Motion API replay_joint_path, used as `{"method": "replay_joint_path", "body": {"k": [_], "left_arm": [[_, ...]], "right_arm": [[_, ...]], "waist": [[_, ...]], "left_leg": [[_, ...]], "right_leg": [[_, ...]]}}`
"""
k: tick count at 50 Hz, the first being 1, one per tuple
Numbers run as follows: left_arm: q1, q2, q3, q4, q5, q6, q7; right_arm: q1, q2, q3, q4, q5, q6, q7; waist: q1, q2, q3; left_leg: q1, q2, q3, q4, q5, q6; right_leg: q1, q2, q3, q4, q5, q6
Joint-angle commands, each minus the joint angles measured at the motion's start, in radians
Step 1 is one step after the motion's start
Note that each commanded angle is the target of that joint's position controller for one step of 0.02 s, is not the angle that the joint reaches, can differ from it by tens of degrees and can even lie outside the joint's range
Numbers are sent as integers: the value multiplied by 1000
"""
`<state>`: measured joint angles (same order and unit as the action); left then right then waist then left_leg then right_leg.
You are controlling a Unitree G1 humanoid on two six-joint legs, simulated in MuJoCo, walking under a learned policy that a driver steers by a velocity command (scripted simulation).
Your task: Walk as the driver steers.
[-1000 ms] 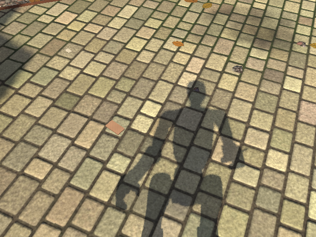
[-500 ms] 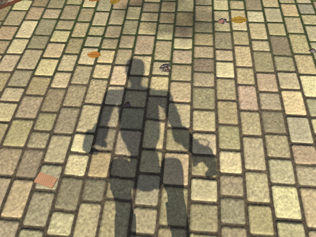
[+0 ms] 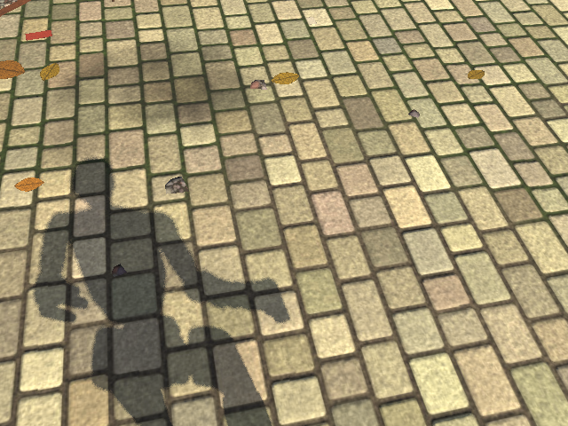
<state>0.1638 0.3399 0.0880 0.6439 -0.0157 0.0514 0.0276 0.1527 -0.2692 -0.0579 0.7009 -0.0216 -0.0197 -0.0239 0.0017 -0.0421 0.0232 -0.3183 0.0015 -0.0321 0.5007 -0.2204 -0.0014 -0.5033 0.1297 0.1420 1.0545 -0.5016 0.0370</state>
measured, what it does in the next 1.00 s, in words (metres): walks ahead: right foot, then left foot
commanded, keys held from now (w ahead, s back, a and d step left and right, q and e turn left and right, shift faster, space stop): e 0.02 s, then no key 0.32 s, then w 0.66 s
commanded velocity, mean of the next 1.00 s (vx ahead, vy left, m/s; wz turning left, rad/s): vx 0.22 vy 0.00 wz -0.15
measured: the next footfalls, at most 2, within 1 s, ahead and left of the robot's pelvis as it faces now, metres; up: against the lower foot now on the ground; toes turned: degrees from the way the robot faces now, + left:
right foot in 0.26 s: +0.03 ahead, -0.14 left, +0.00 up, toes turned -4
left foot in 0.70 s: +0.14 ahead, +0.09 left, +0.00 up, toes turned -5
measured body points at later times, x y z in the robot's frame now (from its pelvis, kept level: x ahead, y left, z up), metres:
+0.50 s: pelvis +0.01 -0.04 +0.01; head +0.02 -0.05 +0.46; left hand +0.17 +0.21 -0.09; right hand +0.10 -0.33 -0.11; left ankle +0.01 +0.11 -0.69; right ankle -0.01 -0.14 -0.74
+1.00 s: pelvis +0.17 +0.00 +0.01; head +0.20 +0.01 +0.46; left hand +0.38 +0.23 -0.09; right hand +0.14 -0.27 -0.11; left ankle +0.10 +0.09 -0.74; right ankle +0.31 -0.20 -0.68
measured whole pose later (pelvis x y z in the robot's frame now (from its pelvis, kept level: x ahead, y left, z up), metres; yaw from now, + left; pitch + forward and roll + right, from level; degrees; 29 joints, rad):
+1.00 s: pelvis +0.17 +0.00 +0.01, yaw -6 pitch +2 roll +0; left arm 0.14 0.29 0.06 0.72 -0.01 -0.06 -0.02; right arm 0.40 -0.25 -0.03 0.87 0.00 -0.08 0.01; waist -0.07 -0.04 0.01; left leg 0.01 -0.04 0.03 0.21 -0.24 0.05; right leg -0.66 -0.10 0.03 0.75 -0.01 0.01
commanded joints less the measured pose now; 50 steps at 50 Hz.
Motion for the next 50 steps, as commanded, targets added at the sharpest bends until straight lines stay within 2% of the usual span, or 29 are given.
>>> {"method": "replay_joint_path", "body": {"k": [1,3,5,7,9,11,12,13,14,15,16,17,18,19,20,22,24,27,30,32,34,35,36,37,38,39,41,46,50], "left_arm": [[60,89,37,-40,-8,14,2],[7,46,21,-66,-11,12,0],[-19,27,11,-81,-4,7,-3],[-27,17,1,-86,3,4,-10],[-19,29,3,-80,4,4,-16],[22,28,5,-58,5,3,-24],[55,24,5,-40,8,0,-28],[57,46,7,-41,14,-1,-26],[76,113,16,-52,22,0,-14],[18,116,7,-54,44,-6,-17],[-5,66,-2,-61,54,-23,-22],[-18,39,-13,-43,59,-38,-23],[-5,55,-8,-26,47,-47,-20],[24,86,1,-7,26,-52,-18],[58,108,7,12,16,-52,-13],[83,88,2,30,10,-56,-4],[80,70,-1,37,10,-67,1],[80,86,7,46,5,-83,-4],[89,109,15,60,-5,-88,-18],[75,110,15,66,-13,-86,-25],[73,68,0,73,-4,-85,-30],[57,12,-19,68,7,-89,-33],[50,-55,-38,24,15,-107,-35],[16,30,-16,-1,-5,-123,-27],[29,85,1,6,-23,-132,-28],[42,87,2,22,-22,-135,-31],[34,63,3,33,0,-137,-34],[-36,2,-12,15,9,-128,-37],[-165,-34,-31,-23,1,-137,-54]], "right_arm": [[-42,-132,-33,-75,12,2,-13],[-11,-141,-38,-63,5,13,-18],[0,-157,-44,-55,6,21,-18],[-12,-178,-50,-53,15,25,-11],[-6,-189,-52,-41,26,26,-3],[-15,-189,-48,-29,42,28,2],[-13,-176,-42,-20,50,28,3],[40,-147,-30,5,48,21,6],[66,-84,-7,-2,4,12,16],[37,-56,4,-31,-6,6,14],[-24,-119,-10,-30,1,10,5],[-36,-136,-19,-23,13,14,3],[-16,-134,-22,-1,13,19,-1],[-11,-153,-29,5,12,24,-2],[-14,-161,-35,7,20,22,1],[-25,-149,-36,9,40,5,8],[-48,-124,-29,11,42,-18,15],[-62,-94,-17,18,38,-46,30],[-57,-103,-13,24,44,-56,44],[-8,-108,-13,43,45,-60,48],[123,-125,-23,94,47,-61,44],[217,-158,-32,113,48,-62,35],[286,-272,-55,116,39,-62,29],[314,-276,-57,118,25,-69,40],[243,-215,-36,100,24,-78,41],[194,-177,-25,85,22,-82,43],[149,-147,-12,74,19,-82,44],[189,-149,-10,92,23,-76,31],[246,-166,-13,118,31,-67,19]], "waist": [[19,166,-79],[-11,206,-83],[-27,228,-111],[-33,244,-127],[-38,258,-127],[-12,245,-114],[7,230,-105],[2,182,-109],[-26,-29,-161],[-41,-209,-134],[11,-151,-107],[4,-139,-85],[10,-134,-93],[31,-149,-68],[42,-139,-40],[48,-123,13],[51,-107,26],[54,-88,5],[49,-87,9],[8,-67,8],[-56,-39,-20],[-98,25,-41],[-102,280,-77],[-125,293,-56],[-87,218,20],[-63,198,45],[-40,156,57],[-47,121,41],[-87,124,65]], "left_leg": [[191,250,-172,-130,470,185],[214,228,-128,-144,465,199],[240,243,-113,-136,479,214],[219,256,-97,-135,480,221],[209,269,-106,-129,455,225],[181,258,-99,-98,393,206],[140,240,-85,-75,344,175],[67,212,-62,-47,238,108],[-51,128,28,122,-18,12],[-115,60,52,146,-309,-44],[-94,76,13,234,-337,-66],[-101,77,-3,274,-316,-69],[-124,69,7,298,-295,-74],[-179,62,14,354,-272,-79],[-230,59,15,413,-255,-75],[-309,66,10,430,-207,-55],[-314,72,14,355,-157,-34],[-223,62,35,211,-112,-14],[-105,43,61,107,-84,4],[27,26,80,20,3,25],[231,7,81,-20,5,43],[355,94,-39,-71,-60,74],[485,305,-388,-213,-281,184],[453,411,-661,-330,-489,293],[408,392,-610,-336,-532,278],[378,339,-511,-337,-458,243],[326,272,-356,-352,-233,201],[288,198,-137,-386,166,196],[252,178,-51,-396,229,183]], "right_leg": [[-127,-75,-33,175,47,57],[-106,-80,-74,67,71,68],[-46,-98,-89,-56,55,69],[54,-114,-115,-191,58,55],[125,-114,-138,-307,82,40],[222,-104,-164,-505,205,7],[309,-92,-179,-648,320,-21],[421,-125,-123,-720,424,-52],[555,-317,106,-719,664,-106],[437,-450,212,-704,716,-255],[373,-429,212,-734,594,-299],[362,-394,178,-741,558,-278],[390,-361,159,-762,413,-254],[412,-365,185,-792,278,-253],[417,-369,212,-824,143,-257],[432,-369,242,-879,-14,-260],[451,-361,219,-897,21,-254],[435,-349,166,-895,105,-254],[359,-353,148,-886,96,-261],[276,-345,129,-853,72,-245],[161,-300,91,-754,50,-206],[62,-241,23,-589,59,-158],[-145,-110,-139,-238,23,-77],[-285,-101,-91,-20,-91,-64],[-348,-166,-50,68,-8,-80],[-352,-195,-59,77,85,-89],[-318,-237,-65,16,218,-83],[-259,-231,-117,-181,431,-23],[-157,-198,-154,-413,581,-14]]}}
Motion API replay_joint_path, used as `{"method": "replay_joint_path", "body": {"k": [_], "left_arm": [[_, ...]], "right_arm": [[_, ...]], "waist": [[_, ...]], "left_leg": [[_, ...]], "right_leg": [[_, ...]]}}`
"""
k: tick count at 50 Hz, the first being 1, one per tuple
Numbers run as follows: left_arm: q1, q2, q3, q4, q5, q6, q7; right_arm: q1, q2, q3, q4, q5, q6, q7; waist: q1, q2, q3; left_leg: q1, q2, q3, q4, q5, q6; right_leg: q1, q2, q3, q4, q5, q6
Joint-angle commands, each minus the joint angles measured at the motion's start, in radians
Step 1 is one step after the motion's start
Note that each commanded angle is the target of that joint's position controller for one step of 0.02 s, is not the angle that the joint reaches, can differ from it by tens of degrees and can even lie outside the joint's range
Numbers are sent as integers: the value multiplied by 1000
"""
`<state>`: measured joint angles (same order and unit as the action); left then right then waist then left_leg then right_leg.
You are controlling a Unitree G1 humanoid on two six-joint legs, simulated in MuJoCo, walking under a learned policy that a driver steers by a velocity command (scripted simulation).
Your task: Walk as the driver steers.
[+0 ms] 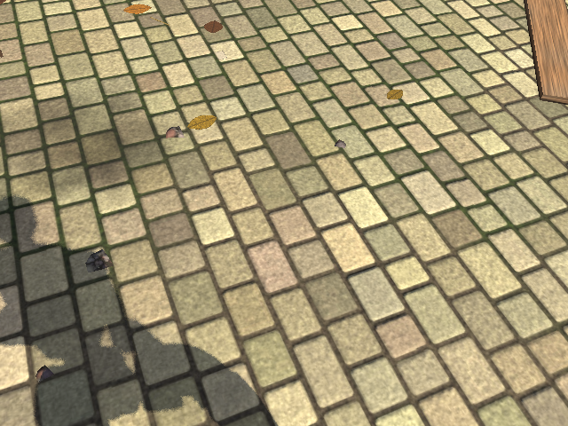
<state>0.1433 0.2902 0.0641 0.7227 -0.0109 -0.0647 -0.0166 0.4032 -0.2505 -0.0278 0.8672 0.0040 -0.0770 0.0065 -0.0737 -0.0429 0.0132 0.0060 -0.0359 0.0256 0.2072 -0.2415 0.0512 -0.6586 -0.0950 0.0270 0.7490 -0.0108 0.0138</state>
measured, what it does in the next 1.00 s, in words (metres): walks ahead: right foot, then left foot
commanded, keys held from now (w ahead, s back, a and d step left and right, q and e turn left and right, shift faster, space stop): w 0.10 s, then w+q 0.24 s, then no key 0.66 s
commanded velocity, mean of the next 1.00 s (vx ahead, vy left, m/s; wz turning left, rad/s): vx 0.27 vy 0.00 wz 0.13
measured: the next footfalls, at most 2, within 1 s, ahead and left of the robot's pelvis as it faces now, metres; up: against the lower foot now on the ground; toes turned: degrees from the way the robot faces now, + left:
right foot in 0.18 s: +0.30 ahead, -0.14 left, +0.00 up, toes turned +0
left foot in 0.64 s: +0.49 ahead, +0.11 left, +0.00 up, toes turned +10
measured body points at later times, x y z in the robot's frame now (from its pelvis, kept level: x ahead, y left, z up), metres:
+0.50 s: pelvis +0.28 -0.05 +0.00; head +0.30 -0.05 +0.45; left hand +0.29 +0.23 -0.13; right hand +0.46 -0.30 -0.11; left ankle +0.38 +0.13 -0.69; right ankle +0.26 -0.14 -0.75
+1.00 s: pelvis +0.40 -0.01 -0.02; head +0.41 -0.02 +0.43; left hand +0.43 +0.27 -0.15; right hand +0.58 -0.23 -0.14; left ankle +0.45 +0.10 -0.75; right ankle +0.42 -0.15 -0.75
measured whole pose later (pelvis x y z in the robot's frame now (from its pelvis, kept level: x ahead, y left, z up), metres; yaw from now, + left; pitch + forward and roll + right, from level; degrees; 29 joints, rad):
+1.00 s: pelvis +0.40 -0.01 -0.02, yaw +9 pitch -1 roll +1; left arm 0.19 0.25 0.04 0.97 0.01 0.02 0.03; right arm 0.12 -0.22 -0.03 0.85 -0.02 0.00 -0.01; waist 0.01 0.00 0.03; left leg -0.33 -0.03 0.03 0.49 -0.15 0.03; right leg -0.26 -0.05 0.01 0.57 -0.30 0.03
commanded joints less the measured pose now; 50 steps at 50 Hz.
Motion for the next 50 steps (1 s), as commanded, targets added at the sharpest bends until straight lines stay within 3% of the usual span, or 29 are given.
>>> {"method": "replay_joint_path", "body": {"k": [1,6,8,9,10,11,12,13,14,15,17,20,23,26,30,32,33,34,35,36,37,38,40,42,46,47,48,49,50], "left_arm": [[-172,15,-10,-110,-6,-23,-16],[-226,51,-4,-141,-10,-35,-42],[-99,103,21,-115,-5,-37,-33],[70,149,45,-67,-6,-36,-22],[265,222,64,-32,10,-30,-5],[285,268,68,-13,19,-27,-11],[266,160,42,-23,13,-27,-9],[197,120,28,-19,8,-28,-3],[135,104,22,-16,9,-30,-2],[90,80,18,-11,16,-35,-4],[42,52,16,3,26,-52,-6],[17,73,20,40,28,-70,-9],[2,98,23,63,24,-57,5],[59,124,24,98,17,-37,19],[77,158,31,141,-9,-5,24],[77,140,26,154,-13,7,28],[124,110,14,152,12,4,29],[252,25,-20,164,33,0,17],[242,37,-22,188,14,15,9],[172,97,-6,173,-10,32,9],[122,91,-4,166,-17,50,19],[99,91,-1,167,-7,68,32],[110,83,1,179,4,93,51],[138,61,-3,204,8,97,60],[141,43,-8,235,27,92,48],[124,54,-9,229,41,90,45],[101,98,-5,213,40,87,49],[62,131,4,228,23,83,49],[29,87,-7,222,23,70,47]], "right_arm": [[13,-188,-44,-40,8,-7,-12],[45,-204,-55,-10,20,14,-17],[25,-230,-63,-12,18,24,-21],[9,-219,-57,-20,12,29,-23],[13,-165,-35,-51,-13,27,-23],[173,-24,2,-60,4,9,-17],[93,-154,-28,-45,34,-5,-12],[-12,-198,-46,-82,54,-10,-11],[-60,-184,-45,-91,45,-12,-16],[-77,-170,-49,-93,30,-8,-18],[-26,-128,-50,-77,33,21,-17],[-52,-95,-49,-96,16,50,-28],[-115,-70,-35,-125,-3,41,-17],[-230,-53,-21,-156,-5,29,7],[-265,-109,-35,-185,-12,27,19],[-172,-154,-57,-153,-22,24,13],[-115,-232,-77,-147,-28,24,1],[-101,-251,-71,-150,-50,36,-10],[-106,-148,-42,-149,-33,42,-5],[-152,-122,-32,-153,-18,44,4],[-211,-118,-30,-152,-16,44,9],[-268,-121,-31,-156,-16,45,9],[-337,-136,-39,-154,-29,52,0],[-349,-120,-37,-142,-34,53,-8],[-351,-99,-30,-101,-11,60,-18],[-320,-77,-22,-80,-13,60,-17],[-302,-75,-21,-71,-22,61,-16],[-287,-65,-24,-74,-22,64,-19],[-311,-80,-25,-66,-28,65,-24]], "waist": [[-20,121,85],[9,125,94],[94,155,-3],[182,146,-114],[244,42,-290],[147,-244,-450],[196,-155,-383],[187,-112,-207],[154,-36,-123],[123,-25,-72],[70,-54,-46],[35,-17,24],[35,-19,22],[89,0,-4],[79,-26,-29],[24,4,-81],[21,101,-160],[71,283,-296],[50,256,-389],[43,188,-307],[60,144,-217],[73,122,-145],[108,173,-102],[113,181,-120],[127,156,-112],[119,129,-80],[91,69,-32],[45,-69,13],[56,-77,30]], "left_leg": [[-65,226,-107,-102,246,133],[67,298,-125,-17,415,116],[80,283,-121,152,749,95],[4,232,-90,343,791,66],[-236,171,-70,656,477,34],[-589,-10,-92,987,-313,-21],[-677,32,-194,1091,-326,-17],[-736,76,-164,1101,-238,-13],[-706,122,-141,1065,-150,-16],[-668,150,-140,1020,-92,-20],[-573,182,-146,987,-36,-27],[-566,161,-139,902,-24,-58],[-526,144,-90,658,150,-72],[-470,116,-42,464,291,-68],[-450,92,-48,356,215,-22],[-278,50,-18,237,334,19],[-109,147,-110,263,792,56],[192,372,-369,314,1058,240],[166,427,-465,262,919,308],[64,377,-411,214,722,274],[-21,339,-366,180,544,230],[-125,314,-331,134,395,200],[-283,263,-276,71,204,165],[-326,241,-233,58,146,161],[-391,191,-176,67,-151,95],[-416,162,-162,73,-242,44],[-414,119,-131,118,-271,-1],[-314,60,-59,145,-174,-35],[-220,56,-52,197,-82,-46]], "right_leg": [[11,34,-41,-142,106,6],[50,57,-25,-243,12,-54],[255,110,-58,-258,-57,-93],[502,109,-62,-270,-28,-124],[860,-89,144,-205,-27,-183],[1141,-328,626,-329,-300,-323],[1055,-305,672,-428,-426,-289],[915,-274,499,-453,-390,-244],[771,-238,383,-482,-276,-224],[661,-203,294,-514,-191,-213],[545,-164,170,-581,-119,-207],[444,-154,31,-596,265,-230],[433,-99,-100,-581,409,-216],[495,-96,-121,-558,428,-207],[618,-147,-80,-435,409,-179],[607,-90,-98,-263,391,-124],[531,-18,-141,-99,218,-64],[275,86,-125,174,-364,5],[250,93,2,293,-695,29],[224,61,38,334,-698,29],[184,41,28,322,-669,27],[187,26,26,266,-621,35],[299,27,6,148,-519,48],[388,36,-9,49,-436,46],[547,62,-48,-217,-180,5],[558,34,-14,-277,-145,-16],[504,-32,54,-342,-204,-47],[330,-25,62,-374,-439,-76],[251,-11,63,-419,-509,-64]]}}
